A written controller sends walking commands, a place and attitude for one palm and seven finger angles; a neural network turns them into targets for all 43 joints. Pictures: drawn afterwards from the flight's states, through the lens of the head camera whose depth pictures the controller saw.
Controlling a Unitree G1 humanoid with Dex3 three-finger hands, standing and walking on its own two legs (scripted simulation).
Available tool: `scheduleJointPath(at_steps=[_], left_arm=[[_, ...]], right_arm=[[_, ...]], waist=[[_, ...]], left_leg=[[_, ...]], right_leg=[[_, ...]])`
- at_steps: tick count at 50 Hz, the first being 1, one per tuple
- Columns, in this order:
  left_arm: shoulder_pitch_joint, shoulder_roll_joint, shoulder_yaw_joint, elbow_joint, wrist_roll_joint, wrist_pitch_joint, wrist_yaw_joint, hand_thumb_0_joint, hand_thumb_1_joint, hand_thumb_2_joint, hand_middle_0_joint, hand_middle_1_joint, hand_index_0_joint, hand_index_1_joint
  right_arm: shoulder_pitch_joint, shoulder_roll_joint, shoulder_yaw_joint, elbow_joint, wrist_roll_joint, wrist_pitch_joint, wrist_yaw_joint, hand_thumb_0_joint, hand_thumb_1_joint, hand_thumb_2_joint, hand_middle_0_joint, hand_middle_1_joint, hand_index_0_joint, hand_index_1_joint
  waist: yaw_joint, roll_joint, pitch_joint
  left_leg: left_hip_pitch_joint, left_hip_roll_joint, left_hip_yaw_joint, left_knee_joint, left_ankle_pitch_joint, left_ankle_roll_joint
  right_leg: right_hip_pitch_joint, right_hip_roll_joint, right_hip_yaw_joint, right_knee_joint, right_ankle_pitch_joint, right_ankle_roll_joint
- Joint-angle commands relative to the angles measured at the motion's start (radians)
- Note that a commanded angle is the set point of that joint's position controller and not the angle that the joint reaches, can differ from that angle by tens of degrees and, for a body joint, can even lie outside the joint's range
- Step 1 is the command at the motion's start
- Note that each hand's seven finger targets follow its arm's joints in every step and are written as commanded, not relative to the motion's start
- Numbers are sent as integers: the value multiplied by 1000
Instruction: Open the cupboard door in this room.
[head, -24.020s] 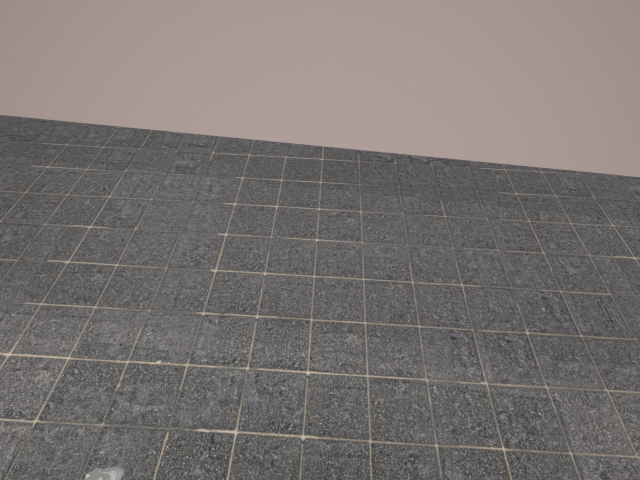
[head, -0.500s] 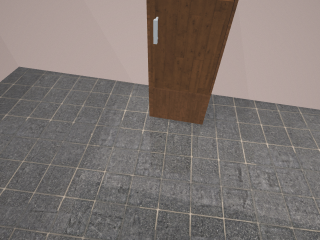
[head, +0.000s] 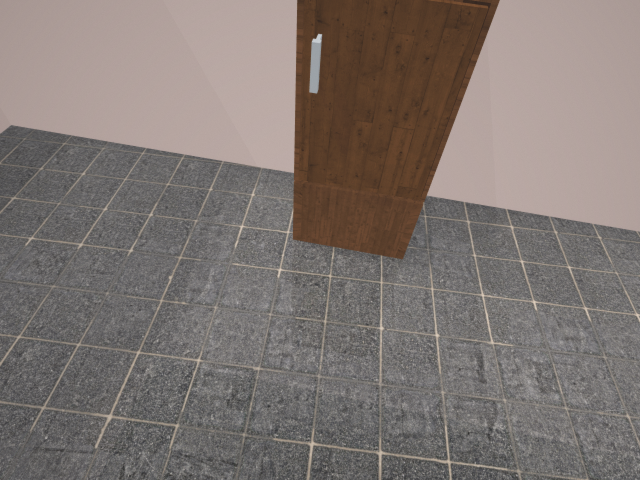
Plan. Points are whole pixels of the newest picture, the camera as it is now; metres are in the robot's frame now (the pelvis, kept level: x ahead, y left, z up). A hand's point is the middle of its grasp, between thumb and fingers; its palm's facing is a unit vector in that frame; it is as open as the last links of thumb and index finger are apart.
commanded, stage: walk to a spot facing it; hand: left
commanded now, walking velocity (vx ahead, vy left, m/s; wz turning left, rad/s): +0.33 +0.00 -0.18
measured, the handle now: (316, 63) +1.06 +0.03 +0.01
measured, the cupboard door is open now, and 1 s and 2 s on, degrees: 0 0 0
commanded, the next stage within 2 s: turn to face it in 0.14 s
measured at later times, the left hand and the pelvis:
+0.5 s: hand (232, 400) +0.27 +0.14 -0.17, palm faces -0.05 -0.97 -0.23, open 7.2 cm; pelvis +0.20 -0.05 +0.00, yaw -5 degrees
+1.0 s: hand (233, 328) +0.39 +0.16 -0.17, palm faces -0.11 -0.98 -0.15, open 7.4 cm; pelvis +0.35 -0.02 +0.01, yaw -9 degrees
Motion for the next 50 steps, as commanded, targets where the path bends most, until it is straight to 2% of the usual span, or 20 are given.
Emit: scheduleJointPath(at_steps=[1,5,7,9,11,12,13,14,16,20,25,32,35,36,38,39,41,42,46,50], left_arm=[[-208,24,4,-161,5,-38,-13,0,900,900,-200,-300,-200,-300],[-293,0,-9,-210,-5,-33,-23,0,900,900,-200,-300,-200,-300],[-258,17,-8,-208,-9,-37,-18,0,900,900,-200,-300,-200,-300],[-113,52,0,-166,-3,-45,-7,0,900,900,-200,-300,-200,-300],[125,115,23,-87,7,-53,5,0,900,900,-200,-300,-200,-300],[218,196,42,-54,14,-64,18,0,900,900,-200,-300,-200,-300],[233,263,52,-46,4,-68,28,0,900,900,-200,-300,-200,-300],[157,265,61,-74,-17,-69,32,0,900,900,-200,-300,-200,-300],[-35,175,34,-128,-19,-62,38,0,900,900,-200,-300,-200,-300],[-128,132,14,-146,-2,-70,39,0,900,900,-200,-300,-200,-300],[-106,139,17,-142,-2,-62,28,0,900,900,-200,-300,-200,-300],[4,157,25,-90,-1,-66,21,0,900,900,-200,-300,-200,-300],[-7,151,26,-78,-6,-61,21,0,900,900,-200,-300,-200,-300],[-16,137,23,-78,-11,-59,19,0,900,900,-200,-300,-200,-300],[-15,63,9,-110,-9,-62,8,0,900,900,-200,-300,-200,-300],[-75,89,10,-130,0,-57,14,0,900,900,-200,-300,-200,-300],[-112,88,21,-125,2,-55,7,0,900,900,-200,-300,-200,-300],[-96,71,21,-117,6,-51,2,0,900,900,-200,-300,-200,-300],[-76,39,21,-110,9,-31,-8,0,900,900,-200,-300,-200,-300],[-153,35,14,-139,5,-25,-16,0,900,900,-200,-300,-200,-300]], right_arm=[[175,-109,-15,43,5,-14,-18,0,-900,-900,200,300,200,300],[137,-105,-10,38,8,-16,-21,0,-900,-900,200,300,200,300],[101,-142,-21,38,17,-11,-19,0,-900,-900,200,300,200,300],[75,-183,-39,42,21,-3,-16,0,-900,-900,200,300,200,300],[-1,-208,-53,22,26,-1,-8,0,-900,-900,200,300,200,300],[17,-155,-48,17,37,1,6,0,-900,-900,200,300,200,300],[73,-79,-38,-6,46,0,3,0,-900,-900,200,300,200,300],[62,-93,-35,-21,49,18,1,0,-900,-900,200,300,200,300],[-48,-101,-39,-39,26,34,10,0,-900,-900,200,300,200,300],[-12,-67,-22,-36,10,73,9,0,-900,-900,200,300,200,300],[-131,-94,-18,-86,12,79,13,0,-900,-900,200,300,200,300],[-333,-114,-20,-138,15,43,28,0,-900,-900,200,300,200,300],[-267,-116,-21,-109,13,26,25,0,-900,-900,200,300,200,300],[-211,-136,-23,-86,12,17,22,0,-900,-900,200,300,200,300],[-49,-271,-55,-53,-4,17,16,0,-900,-900,200,300,200,300],[-4,-276,-58,-43,-4,28,11,0,-900,-900,200,300,200,300],[-63,-202,-40,-60,1,27,7,0,-900,-900,200,300,200,300],[-93,-181,-37,-69,1,20,7,0,-900,-900,200,300,200,300],[-66,-154,-35,-60,4,-1,0,0,-900,-900,200,300,200,300],[-20,-167,-38,-32,3,0,1,0,-900,-900,200,300,200,300]], waist=[[-9,116,170],[14,156,182],[47,178,143],[106,167,42],[216,158,-44],[243,18,-99],[184,-166,-170],[155,-174,-190],[92,33,11],[-5,-4,-26],[6,-67,-37],[83,-69,0],[48,-44,1],[25,12,-13],[-29,304,-15],[-53,356,14],[-14,153,105],[10,122,115],[35,113,66],[24,149,88]], left_leg=[[163,244,-171,-245,698,86],[91,169,-30,-279,834,57],[80,183,8,-233,1051,67],[130,195,12,-67,1207,56],[18,177,29,230,1055,25],[-190,111,23,519,657,1],[-418,-43,-36,876,-127,-26],[-411,-16,-168,999,-124,-15],[-456,71,-180,952,24,-20],[-312,87,-131,670,53,-57],[-359,66,-114,488,135,-84],[-351,40,-80,222,91,-77],[-176,26,-49,15,179,-68],[-48,44,-65,-66,221,-58],[172,367,-444,-195,219,110],[122,420,-525,-259,204,156],[5,374,-430,-275,192,160],[-23,339,-356,-287,203,138],[-7,263,-185,-283,437,115],[16,247,-107,-271,557,113]], right_leg=[[-396,-40,4,88,88,10],[-257,1,-65,-218,197,2],[-74,54,-97,-367,212,-24],[107,99,-99,-454,252,-52],[406,79,-68,-570,354,-68],[604,-89,101,-586,499,-121],[701,-354,511,-633,814,-235],[584,-423,598,-759,714,-284],[295,-330,432,-812,482,-232],[91,-209,203,-828,609,-170],[164,-157,190,-826,638,-150],[315,-194,286,-848,437,-176],[269,-160,255,-793,316,-134],[197,-118,214,-730,261,-100],[-115,53,20,-358,-67,-11],[-173,40,55,-153,-182,-6],[-210,-19,108,-8,-81,-4],[-205,-32,108,1,-25,5],[-184,-47,77,-15,113,32],[-181,-62,38,-183,146,42]])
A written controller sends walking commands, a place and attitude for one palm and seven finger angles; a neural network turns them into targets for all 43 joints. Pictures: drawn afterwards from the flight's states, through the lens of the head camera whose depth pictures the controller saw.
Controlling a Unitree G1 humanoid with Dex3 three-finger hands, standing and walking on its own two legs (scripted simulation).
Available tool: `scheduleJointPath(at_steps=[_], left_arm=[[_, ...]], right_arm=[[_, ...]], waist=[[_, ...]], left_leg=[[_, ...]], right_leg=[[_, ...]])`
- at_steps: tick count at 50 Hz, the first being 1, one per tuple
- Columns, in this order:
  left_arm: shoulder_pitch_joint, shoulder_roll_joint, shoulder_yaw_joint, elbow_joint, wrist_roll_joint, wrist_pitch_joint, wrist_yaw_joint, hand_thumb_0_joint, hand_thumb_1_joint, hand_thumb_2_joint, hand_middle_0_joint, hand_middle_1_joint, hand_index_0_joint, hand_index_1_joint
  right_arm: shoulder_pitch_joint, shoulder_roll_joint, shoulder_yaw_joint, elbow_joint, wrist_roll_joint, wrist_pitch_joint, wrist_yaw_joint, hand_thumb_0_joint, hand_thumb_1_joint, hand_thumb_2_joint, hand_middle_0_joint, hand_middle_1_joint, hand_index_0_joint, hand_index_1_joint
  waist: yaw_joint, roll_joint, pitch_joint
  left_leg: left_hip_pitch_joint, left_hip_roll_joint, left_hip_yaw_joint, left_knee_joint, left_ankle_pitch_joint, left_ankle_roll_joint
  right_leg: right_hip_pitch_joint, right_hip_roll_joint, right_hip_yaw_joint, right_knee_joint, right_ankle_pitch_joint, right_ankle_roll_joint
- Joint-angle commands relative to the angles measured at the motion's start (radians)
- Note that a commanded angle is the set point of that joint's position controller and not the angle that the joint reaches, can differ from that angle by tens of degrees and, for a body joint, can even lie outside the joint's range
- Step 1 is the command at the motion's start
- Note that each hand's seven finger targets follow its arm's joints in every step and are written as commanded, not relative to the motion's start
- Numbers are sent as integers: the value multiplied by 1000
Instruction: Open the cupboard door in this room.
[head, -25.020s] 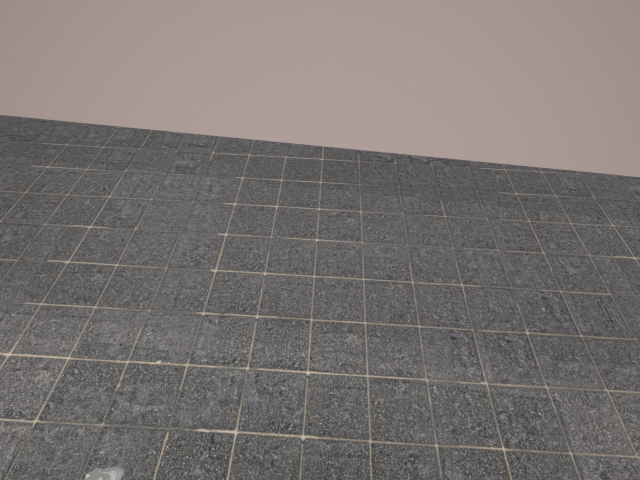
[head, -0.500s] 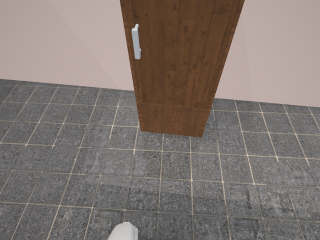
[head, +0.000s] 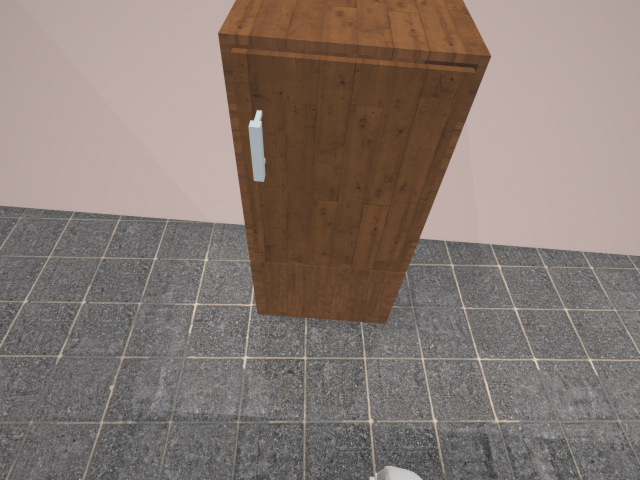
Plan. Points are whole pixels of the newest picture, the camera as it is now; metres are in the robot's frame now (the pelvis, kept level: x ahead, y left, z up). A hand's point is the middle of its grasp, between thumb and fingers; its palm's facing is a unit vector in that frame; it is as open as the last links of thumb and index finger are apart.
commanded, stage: take the last steps up to it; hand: left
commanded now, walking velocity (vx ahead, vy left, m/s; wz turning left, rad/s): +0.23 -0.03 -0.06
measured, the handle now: (259, 146) +0.70 +0.16 +0.00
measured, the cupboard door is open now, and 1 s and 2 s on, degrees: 0 0 0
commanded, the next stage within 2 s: come to a stop and stand still in 0.24 s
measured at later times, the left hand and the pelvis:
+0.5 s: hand (239, 454) +0.19 +0.13 -0.18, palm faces +0.04 -0.98 -0.21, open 7.2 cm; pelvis +0.14 -0.05 -0.01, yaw +0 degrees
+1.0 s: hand out of the picture +0.15 +0.12 -0.20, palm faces +0.02 -0.97 -0.25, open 7.4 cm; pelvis +0.12 -0.07 -0.03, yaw -1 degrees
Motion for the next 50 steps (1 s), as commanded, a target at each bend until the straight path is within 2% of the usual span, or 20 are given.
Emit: scheduleJointPath(at_steps=[1,5,8,9,10,11,14,17,25,27,30,36,39,40,41,42,44,46,48,50], left_arm=[[-101,7,-6,-93,0,-16,-6,0,900,900,-200,-300,-200,-300],[-144,15,-14,-101,-2,-27,-6,0,900,900,-200,-300,-200,-300],[102,87,4,-13,2,-48,5,0,900,900,-200,-300,-200,-300],[222,187,24,21,7,-60,20,0,900,900,-200,-300,-200,-300],[297,269,40,38,-7,-62,29,0,900,900,-200,-300,-200,-300],[245,264,40,30,-16,-61,35,0,900,900,-200,-300,-200,-300],[28,136,10,-30,-12,-53,45,0,900,900,-200,-300,-200,-300],[-21,75,-8,-43,-3,-64,47,0,900,900,-200,-300,-200,-300],[-48,123,-7,-43,-8,-23,61,0,900,900,-200,-300,-200,-300],[14,88,-9,-47,-11,-4,65,0,900,900,-200,-300,-200,-300],[38,72,-20,-52,-17,22,68,0,900,900,-200,-300,-200,-300],[28,60,-8,-66,-11,31,54,0,900,900,-200,-300,-200,-300],[56,45,-16,-67,-8,25,52,0,900,900,-200,-300,-200,-300],[143,74,-34,-54,-8,10,78,0,900,900,-200,-300,-200,-300],[96,125,-16,-127,10,-3,78,0,900,900,-200,-300,-200,-300],[83,159,-11,-147,12,-17,80,0,900,900,-200,-300,-200,-300],[57,166,-10,-172,16,-32,80,0,900,900,-200,-300,-200,-300],[17,142,-9,-188,6,-29,85,0,900,900,-200,-300,-200,-300],[27,115,-13,-205,2,-3,83,0,900,900,-200,-300,-200,-300],[51,84,-17,-211,-4,20,78,0,900,900,-200,-300,-200,-300]], right_arm=[[94,-110,-22,-6,-4,-17,-2,0,-900,-900,200,300,200,300],[110,-127,-31,18,-8,-4,0,0,-900,-900,200,300,200,300],[91,-117,-29,25,8,0,6,0,-900,-900,200,300,200,300],[101,-71,-20,14,17,-4,16,0,-900,-900,200,300,200,300],[100,-27,-9,-23,24,2,12,0,-900,-900,200,300,200,300],[52,-46,-13,-25,26,17,6,0,-900,-900,200,300,200,300],[6,-17,-20,-21,9,28,16,0,-900,-900,200,300,200,300],[62,12,-12,0,3,48,20,0,-900,-900,200,300,200,300],[-15,-32,0,-20,16,59,12,0,-900,-900,200,300,200,300],[-24,-106,-13,-36,10,49,8,0,-900,-900,200,300,200,300],[-83,-158,-21,-62,8,54,-11,0,-900,-900,200,300,200,300],[-158,-183,-46,-103,2,69,-14,0,-900,-900,200,300,200,300],[-176,-177,-53,-106,2,71,-5,0,-900,-900,200,300,200,300],[-203,-229,-66,-141,21,56,-7,0,-900,-900,200,300,200,300],[-171,-118,-44,-186,20,60,18,0,-900,-900,200,300,200,300],[-166,-71,-28,-213,8,63,29,0,-900,-900,200,300,200,300],[-132,-30,-20,-226,9,70,34,0,-900,-900,200,300,200,300],[-101,-59,-21,-225,12,67,28,0,-900,-900,200,300,200,300],[-52,-86,-19,-197,10,59,26,0,-900,-900,200,300,200,300],[-48,-129,-20,-194,-6,64,25,0,-900,-900,200,300,200,300]], waist=[[-24,177,80],[-36,210,73],[84,112,-57],[131,-83,-152],[125,-235,-200],[126,-204,-195],[34,-14,4],[-22,-92,-2],[-25,-106,-9],[-7,94,-33],[-6,340,-34],[-12,179,-110],[-6,186,-128],[38,68,-192],[24,-137,-129],[11,-151,-93],[-19,-40,-142],[-38,-248,-71],[-38,-10,-18],[-23,261,133]], left_leg=[[30,241,-106,-137,396,122],[11,239,-88,-51,455,94],[-102,166,-29,227,451,29],[-302,97,20,474,199,-12],[-458,-5,-20,749,-354,-37],[-466,29,-143,863,-361,-27],[-465,97,-161,856,-156,-26],[-349,87,-115,669,-100,-54],[-129,30,-89,174,143,-62],[-30,155,-204,99,552,-5],[-107,306,-349,-40,743,150],[-17,279,-264,25,617,172],[-54,253,-252,15,439,148],[-11,221,-212,289,583,69],[-295,78,-103,351,139,23],[-385,-9,-63,473,-162,-12],[-339,-33,-87,494,-171,-12],[-284,-22,-106,374,-43,3],[-145,20,-172,242,127,19],[-357,125,-347,30,-125,77]], right_leg=[[-85,-29,-47,-181,30,10],[73,20,-108,-397,26,-12],[474,41,-111,-570,177,-38],[702,-164,106,-586,300,-98],[768,-384,382,-662,530,-204],[655,-390,393,-707,472,-234],[367,-290,191,-769,255,-190],[259,-216,37,-792,350,-149],[256,-159,-22,-639,464,-111],[201,-66,-46,-526,240,-35],[219,29,-45,-248,-279,20],[119,38,13,-124,-261,27],[197,35,-17,-312,-213,23],[171,8,82,-573,-32,-3],[268,-69,189,-658,140,-34],[294,-182,296,-659,351,-113],[331,-142,219,-571,492,-162],[258,-102,142,-505,461,-126],[97,-22,77,-467,75,-62],[112,89,-11,-413,-279,-25]])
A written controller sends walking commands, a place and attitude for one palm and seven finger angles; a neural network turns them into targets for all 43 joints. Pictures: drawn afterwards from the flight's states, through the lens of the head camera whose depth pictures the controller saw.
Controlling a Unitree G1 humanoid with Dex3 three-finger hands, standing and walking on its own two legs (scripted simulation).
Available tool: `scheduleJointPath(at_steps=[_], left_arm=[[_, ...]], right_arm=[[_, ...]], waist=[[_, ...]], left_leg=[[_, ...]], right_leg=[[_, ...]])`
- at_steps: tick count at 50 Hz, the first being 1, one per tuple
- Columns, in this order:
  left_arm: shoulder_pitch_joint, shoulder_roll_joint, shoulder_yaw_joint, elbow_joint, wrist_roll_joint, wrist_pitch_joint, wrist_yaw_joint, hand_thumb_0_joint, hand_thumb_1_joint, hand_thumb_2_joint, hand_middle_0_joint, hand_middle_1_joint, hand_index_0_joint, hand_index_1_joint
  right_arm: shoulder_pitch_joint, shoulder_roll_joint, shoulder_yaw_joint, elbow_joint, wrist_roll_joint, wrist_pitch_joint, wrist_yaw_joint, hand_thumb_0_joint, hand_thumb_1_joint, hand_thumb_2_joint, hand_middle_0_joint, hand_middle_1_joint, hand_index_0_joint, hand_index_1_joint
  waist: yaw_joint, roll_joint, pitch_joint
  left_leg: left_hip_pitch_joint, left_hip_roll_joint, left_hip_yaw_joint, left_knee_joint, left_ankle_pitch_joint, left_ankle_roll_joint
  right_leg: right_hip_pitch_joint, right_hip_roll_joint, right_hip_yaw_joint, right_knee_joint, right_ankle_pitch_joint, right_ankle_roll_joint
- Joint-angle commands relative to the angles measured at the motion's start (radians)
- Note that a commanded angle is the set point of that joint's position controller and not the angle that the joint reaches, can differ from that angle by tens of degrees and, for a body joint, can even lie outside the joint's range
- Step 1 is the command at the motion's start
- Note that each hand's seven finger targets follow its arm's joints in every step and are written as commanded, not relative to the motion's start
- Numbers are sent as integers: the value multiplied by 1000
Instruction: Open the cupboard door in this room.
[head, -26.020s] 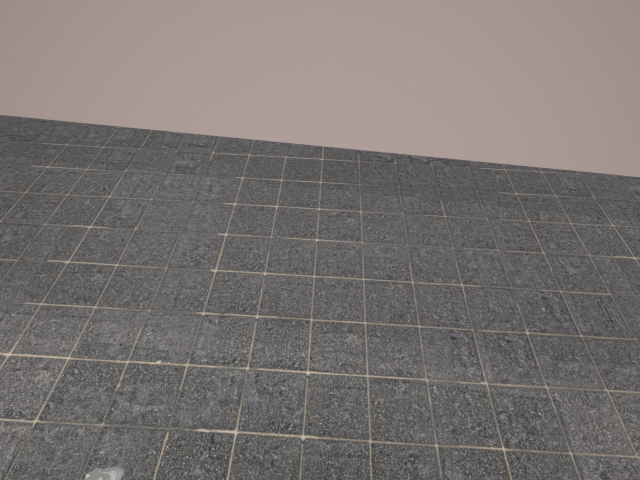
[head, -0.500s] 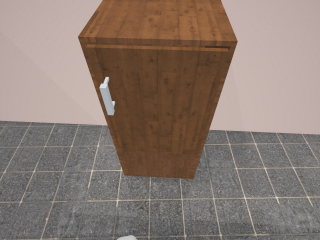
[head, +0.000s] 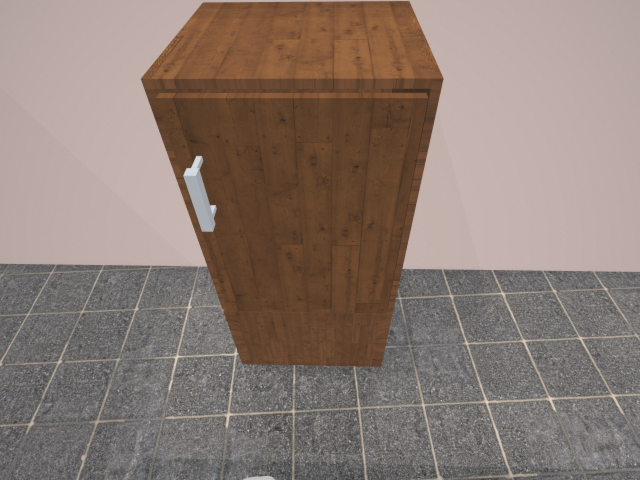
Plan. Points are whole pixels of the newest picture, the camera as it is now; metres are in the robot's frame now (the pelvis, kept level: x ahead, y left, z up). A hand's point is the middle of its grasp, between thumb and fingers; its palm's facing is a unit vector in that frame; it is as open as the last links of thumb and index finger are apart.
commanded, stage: come to a stop and stand still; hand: left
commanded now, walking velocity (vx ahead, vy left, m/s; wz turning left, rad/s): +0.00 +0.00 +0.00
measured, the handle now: (203, 194) +0.57 +0.25 +0.03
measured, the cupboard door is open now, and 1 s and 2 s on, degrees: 0 0 0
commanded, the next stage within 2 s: look again from close up in 0.40 s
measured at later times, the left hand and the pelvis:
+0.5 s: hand out of the picture -0.01 +0.16 -0.16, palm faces +0.04 -0.98 -0.19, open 7.4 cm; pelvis -0.02 -0.01 +0.01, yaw +0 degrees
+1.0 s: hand out of the picture +0.01 +0.17 -0.15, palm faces +0.05 -0.98 -0.17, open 7.4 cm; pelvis +0.03 +0.00 +0.02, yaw +0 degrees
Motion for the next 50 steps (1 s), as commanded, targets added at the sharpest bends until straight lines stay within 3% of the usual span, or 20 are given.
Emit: scheduleJointPath(at_steps=[1,2,3,4,6,7,9,12,15,18,31,33,37,44,50], left_arm=[[24,102,27,-87,-6,4,6,0,900,900,-200,-300,-200,-300],[60,105,24,-71,-4,-2,2,0,900,900,-200,-300,-200,-300],[75,111,24,-62,0,-6,0,0,900,900,-200,-300,-200,-300],[61,131,24,-64,1,-12,-2,0,900,900,-200,-300,-200,-300],[1,162,35,-87,-3,-11,-4,0,900,900,-200,-300,-200,-300],[-24,163,38,-98,-3,-10,-4,0,900,900,-200,-300,-200,-300],[-31,150,35,-99,-4,-11,-4,0,900,900,-200,-300,-200,-300],[20,134,35,-78,-7,-8,-9,0,900,900,-200,-300,-200,-300],[48,127,34,-53,-8,-12,-12,0,900,900,-200,-300,-200,-300],[40,124,31,-40,-9,-16,-14,0,900,900,-200,-300,-200,-300],[87,89,21,25,-6,-23,-16,0,900,900,-200,-300,-200,-300],[92,88,18,34,-6,-26,-16,0,900,900,-200,-300,-200,-300],[96,83,15,47,-5,-29,-15,0,900,900,-200,-300,-200,-300],[99,90,12,76,-5,-40,-14,0,900,900,-200,-300,-200,-300],[75,102,11,87,-6,-39,-13,0,900,900,-200,-300,-200,-300]], right_arm=[[48,-114,-12,-55,-17,-16,-7,0,-900,-900,200,300,200,300],[21,-110,-9,-67,-15,-13,-9,0,-900,-900,200,300,200,300],[17,-97,-5,-75,-13,-9,-8,0,-900,-900,200,300,200,300],[39,-71,-2,-71,-12,-8,-7,0,-900,-900,200,300,200,300],[112,-48,1,-48,-14,-6,-4,0,-900,-900,200,300,200,300],[146,-38,3,-33,-15,-7,-4,0,-900,-900,200,300,200,300],[181,-29,10,-18,-16,-15,-6,0,-900,-900,200,300,200,300],[164,-58,11,-18,-19,-21,-11,0,-900,-900,200,300,200,300],[160,-53,17,-5,-17,-25,-14,0,-900,-900,200,300,200,300],[183,-39,20,13,-16,-27,-15,0,-900,-900,200,300,200,300],[161,-44,21,54,-9,-34,-21,0,-900,-900,200,300,200,300],[148,-45,22,55,-8,-34,-21,0,-900,-900,200,300,200,300],[131,-49,23,66,-5,-40,-21,0,-900,-900,200,300,200,300],[106,-64,25,83,1,-58,-26,0,-900,-900,200,300,200,300],[78,-80,27,95,2,-60,-28,0,-900,-900,200,300,200,300]], waist=[[6,166,147],[30,61,149],[33,-36,137],[18,-113,112],[-22,-165,71],[-36,-149,62],[-40,-78,57],[-4,-4,73],[9,-25,63],[-1,-55,48],[3,8,55],[4,-23,65],[3,-16,67],[11,-13,8],[12,-24,5]], left_leg=[[-149,118,-229,-388,-352,111],[-188,83,-191,-361,-404,97],[-163,31,-124,-288,-386,71],[-76,-4,-59,-211,-282,51],[74,-28,0,-84,-166,34],[110,-30,7,-63,-146,31],[105,-14,-24,-136,-157,37],[-27,12,-99,-257,-271,50],[-47,4,-96,-257,-255,46],[0,-6,-77,-224,-193,39],[22,17,-126,-302,-213,40],[24,14,-117,-294,-193,38],[52,20,-122,-307,-159,38],[124,36,-106,-294,45,44],[147,36,-92,-280,123,43]], right_leg=[[-91,37,-29,-133,-118,-36],[-53,23,4,-194,-101,-44],[-84,-9,67,-275,-182,-58],[-145,-58,124,-347,-245,-77],[-280,-121,176,-432,-328,-96],[-314,-123,165,-434,-323,-97],[-292,-85,115,-380,-269,-85],[-181,-38,85,-323,-231,-69],[-133,-46,102,-341,-214,-73],[-154,-66,123,-367,-212,-82],[-117,-40,89,-359,-126,-63],[-117,-47,95,-376,-121,-62],[-108,-47,84,-373,-67,-57],[-22,-52,70,-351,137,-48],[8,-60,63,-350,204,-42]])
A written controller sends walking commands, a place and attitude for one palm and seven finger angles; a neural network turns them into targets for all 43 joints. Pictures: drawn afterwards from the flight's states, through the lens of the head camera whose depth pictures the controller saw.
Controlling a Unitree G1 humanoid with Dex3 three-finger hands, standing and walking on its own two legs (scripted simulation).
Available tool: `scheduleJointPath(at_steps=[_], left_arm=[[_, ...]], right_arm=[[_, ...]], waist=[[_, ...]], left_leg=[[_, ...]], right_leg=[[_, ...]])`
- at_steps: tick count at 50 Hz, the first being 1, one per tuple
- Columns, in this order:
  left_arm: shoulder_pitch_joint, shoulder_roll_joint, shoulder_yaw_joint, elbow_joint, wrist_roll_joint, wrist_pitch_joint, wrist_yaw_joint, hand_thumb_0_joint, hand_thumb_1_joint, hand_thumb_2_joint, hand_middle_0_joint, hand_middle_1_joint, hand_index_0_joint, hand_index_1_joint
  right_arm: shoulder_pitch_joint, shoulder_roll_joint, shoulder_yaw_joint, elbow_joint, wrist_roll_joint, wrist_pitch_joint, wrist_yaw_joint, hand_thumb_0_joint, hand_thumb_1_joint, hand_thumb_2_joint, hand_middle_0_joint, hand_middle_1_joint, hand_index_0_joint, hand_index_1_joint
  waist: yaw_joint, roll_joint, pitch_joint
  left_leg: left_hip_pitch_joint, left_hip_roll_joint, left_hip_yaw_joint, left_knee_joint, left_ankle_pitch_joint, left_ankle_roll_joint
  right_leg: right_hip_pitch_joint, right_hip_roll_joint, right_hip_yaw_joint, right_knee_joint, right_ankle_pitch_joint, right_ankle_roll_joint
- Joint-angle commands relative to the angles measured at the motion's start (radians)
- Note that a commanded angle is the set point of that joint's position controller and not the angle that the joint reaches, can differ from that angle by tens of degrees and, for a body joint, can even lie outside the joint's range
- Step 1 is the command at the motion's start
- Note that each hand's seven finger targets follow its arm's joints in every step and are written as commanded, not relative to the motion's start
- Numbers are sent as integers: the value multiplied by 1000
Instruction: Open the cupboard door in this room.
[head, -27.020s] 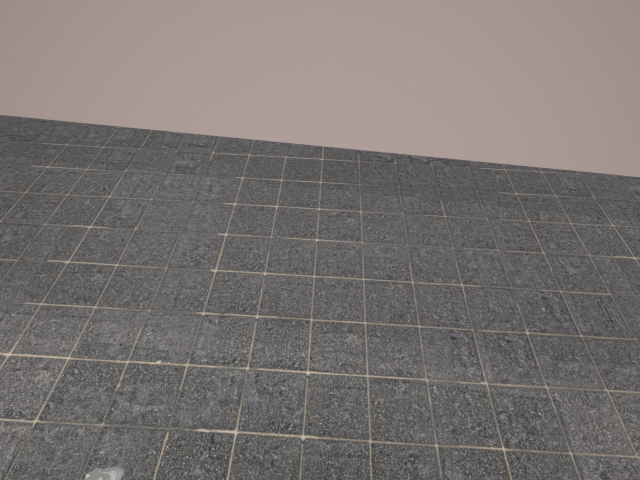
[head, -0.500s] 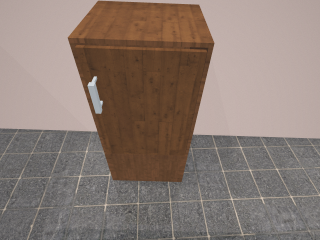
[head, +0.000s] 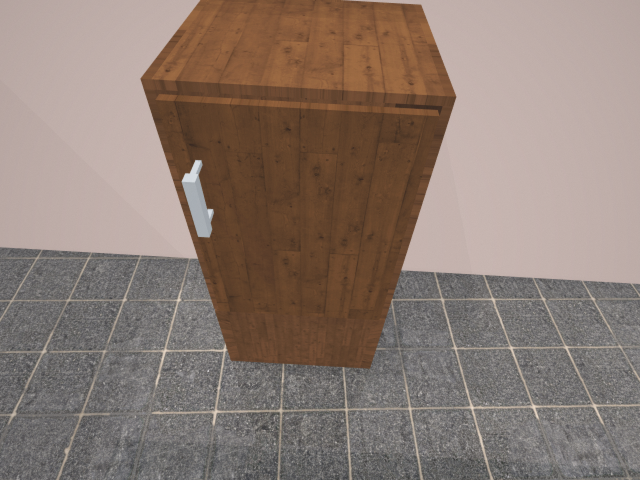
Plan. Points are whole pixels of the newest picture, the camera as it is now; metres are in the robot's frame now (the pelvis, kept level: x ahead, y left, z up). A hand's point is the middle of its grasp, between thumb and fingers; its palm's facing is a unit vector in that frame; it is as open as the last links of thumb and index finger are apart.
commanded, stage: look again from close up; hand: left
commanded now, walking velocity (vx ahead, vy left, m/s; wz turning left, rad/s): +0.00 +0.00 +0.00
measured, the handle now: (201, 199) +0.54 +0.25 +0.01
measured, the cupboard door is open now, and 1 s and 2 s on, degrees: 0 0 0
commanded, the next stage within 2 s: raise the hand with hooked fingers in 0.02 s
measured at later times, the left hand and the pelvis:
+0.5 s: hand (183, 439) +0.18 +0.19 -0.06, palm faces +0.01 -1.00 +0.03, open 8.3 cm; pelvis +0.00 -0.01 -0.08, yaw -1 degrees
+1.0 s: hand (149, 407) +0.20 +0.23 -0.02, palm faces +0.03 -1.00 -0.06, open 11.3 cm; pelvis -0.03 +0.00 -0.08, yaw -1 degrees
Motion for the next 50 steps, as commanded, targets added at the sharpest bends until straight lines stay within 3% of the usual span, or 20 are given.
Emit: scheduleJointPath(at_steps=[1,5,6,7,8,9,10,11,12,13,14,16,18,20,23,27,31,39,44,50], left_arm=[[43,109,20,-30,4,-13,11,0,900,900,-200,-300,-200,-300],[30,122,22,-29,4,-14,12,0,900,900,-200,-300,-200,-300],[120,113,11,-7,9,-29,51,0,900,900,-200,-300,-200,-300],[-635,343,106,-1634,-205,-253,53,0,877,890,-202,-315,-202,-315],[-178,306,171,-1373,-128,-213,109,0,853,880,-203,-330,-203,-330],[109,64,26,-1181,-146,-82,135,0,830,870,-205,-345,-205,-345],[101,-30,-11,-1149,-180,-80,105,0,807,860,-207,-360,-207,-360],[16,60,68,-1162,-180,-136,88,0,783,850,-208,-375,-208,-375],[72,77,116,-1068,-176,-198,54,0,760,840,-210,-390,-210,-390],[215,26,132,-959,-189,-267,0,0,737,830,-212,-405,-212,-405],[352,2,137,-873,-194,-333,-67,0,713,820,-213,-420,-213,-420],[386,16,172,-888,-232,-503,-213,0,667,800,-217,-450,-217,-450],[359,81,224,-903,-260,-625,-361,0,620,780,-220,-480,-220,-480],[350,138,298,-973,-312,-588,-425,0,573,760,-223,-510,-223,-510],[193,156,319,-1192,-379,-509,-418,0,503,730,-228,-555,-228,-555],[19,189,268,-1482,-323,-555,-345,0,410,690,-235,-615,-235,-615],[-42,188,220,-1431,-313,-549,-365,0,317,650,-242,-675,-242,-675],[62,280,388,-1244,-372,-301,-371,0,130,570,-255,-795,-255,-795],[-19,277,386,-1221,-377,-359,-331,0,13,520,-263,-870,-263,-870],[-119,309,362,-1199,-377,-420,-366,0,-127,460,-273,-960,-273,-960]], right_arm=[[37,-105,-17,-28,0,-21,-6,0,-900,-900,200,300,200,300],[19,-110,-18,-22,0,-22,-6,0,-900,-900,200,300,200,300],[-84,-121,-20,-93,11,-18,1,0,-900,-900,200,300,200,300],[-24,-273,-43,-420,53,-171,-49,0,-900,-900,200,300,200,300],[-98,-174,-20,-355,44,-257,-95,0,-900,-900,200,300,200,300],[-112,-135,-39,-356,72,-287,-91,0,-900,-900,200,300,200,300],[-83,-141,-35,-356,77,-292,-85,0,-900,-900,200,300,200,300],[-104,-171,-54,-401,59,-299,-84,0,-900,-900,200,300,200,300],[-101,-185,-73,-407,37,-299,-79,0,-900,-900,200,300,200,300],[-116,-174,-85,-434,23,-298,-67,0,-900,-900,200,300,200,300],[-132,-166,-95,-474,28,-297,-46,0,-900,-900,200,300,200,300],[-169,-166,-113,-520,9,-286,-10,0,-900,-900,200,300,200,300],[-201,-173,-125,-583,18,-285,13,0,-900,-900,200,300,200,300],[-213,-186,-128,-662,29,-267,12,0,-900,-900,200,300,200,300],[-206,-179,-115,-734,43,-252,-16,0,-900,-900,200,300,200,300],[-100,-166,-104,-699,15,-242,-39,0,-900,-900,200,300,200,300],[-89,-178,-83,-655,21,-251,-58,0,-900,-900,200,300,200,300],[-130,-167,-63,-672,48,-228,-75,0,-900,-900,200,300,200,300],[-110,-175,-55,-665,43,-237,-72,0,-900,-900,200,300,200,300],[-62,-211,-52,-666,53,-267,-78,0,-900,-900,200,300,200,300]], waist=[[-5,33,23],[-2,30,16],[44,-54,55],[-126,173,-463],[9,264,-440],[-31,207,-230],[-48,87,-94],[-69,5,-5],[-68,-96,-22],[-23,-165,-29],[31,-134,-45],[66,-170,-149],[60,-99,-212],[87,-29,-300],[55,50,-339],[-15,143,-447],[-61,135,-360],[27,60,-394],[1,9,-305],[-16,43,-290]], left_leg=[[70,63,-49,-86,90,55],[86,64,-42,-80,130,55],[34,55,-3,121,89,23],[353,-36,52,-14,172,68],[383,9,59,-39,211,65],[194,-7,43,-54,87,45],[100,-12,26,-22,25,44],[8,-25,5,29,-28,46],[-47,-29,11,89,-27,45],[-125,-24,13,148,-19,35],[-185,-35,24,202,8,23],[-299,-33,40,328,34,10],[-385,-38,47,434,16,9],[-403,-47,66,474,1,22],[-426,-43,60,512,-104,33],[-342,-11,21,581,24,58],[-386,0,-5,605,-45,62],[-395,-12,-7,497,-85,56],[-421,-8,-11,474,-159,52],[-402,-15,-2,432,-260,55]], right_leg=[[-70,-75,55,-115,110,-37],[-54,-79,54,-115,145,-35],[-83,-130,170,-203,423,-12],[-20,-40,15,-44,388,-31],[-48,6,-51,37,210,-52],[-161,22,-108,35,90,-33],[-200,18,-120,26,101,-25],[-286,23,-117,20,61,-14],[-362,30,-119,43,28,-9],[-417,39,-129,103,12,-10],[-420,37,-119,166,44,-20],[-474,35,-98,321,134,-26],[-518,19,-57,414,184,-29],[-501,14,-26,448,166,-31],[-566,23,12,427,-24,-21],[-627,46,-5,497,133,-22],[-712,57,-9,482,41,-27],[-554,49,-2,380,-57,-18],[-610,45,-1,351,-179,-12],[-639,39,10,322,-289,-17]])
